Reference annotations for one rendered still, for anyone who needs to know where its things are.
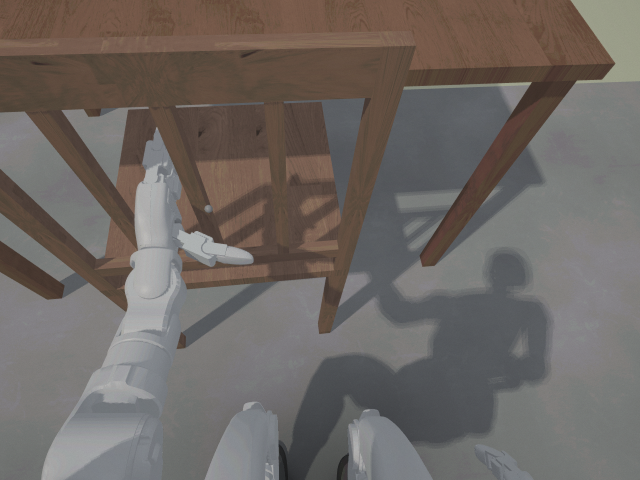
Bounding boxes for robot left upper arm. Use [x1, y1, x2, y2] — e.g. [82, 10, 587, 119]
[46, 413, 163, 480]

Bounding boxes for right robot shin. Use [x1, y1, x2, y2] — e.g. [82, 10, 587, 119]
[348, 409, 380, 480]

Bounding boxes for chair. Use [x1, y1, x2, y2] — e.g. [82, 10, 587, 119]
[0, 31, 416, 349]

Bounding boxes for left robot forearm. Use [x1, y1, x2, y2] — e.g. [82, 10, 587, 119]
[41, 247, 187, 480]

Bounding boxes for left robot hand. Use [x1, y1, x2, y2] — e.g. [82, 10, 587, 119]
[135, 128, 254, 267]

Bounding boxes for table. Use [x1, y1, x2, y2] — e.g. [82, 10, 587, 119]
[0, 0, 615, 300]

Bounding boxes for right robot hand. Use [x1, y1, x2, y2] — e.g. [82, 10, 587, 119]
[474, 444, 533, 480]

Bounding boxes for robot shin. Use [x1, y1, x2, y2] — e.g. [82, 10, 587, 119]
[230, 402, 279, 480]
[348, 409, 380, 480]

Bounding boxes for left robot shin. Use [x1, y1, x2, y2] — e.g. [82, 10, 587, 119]
[230, 402, 279, 480]

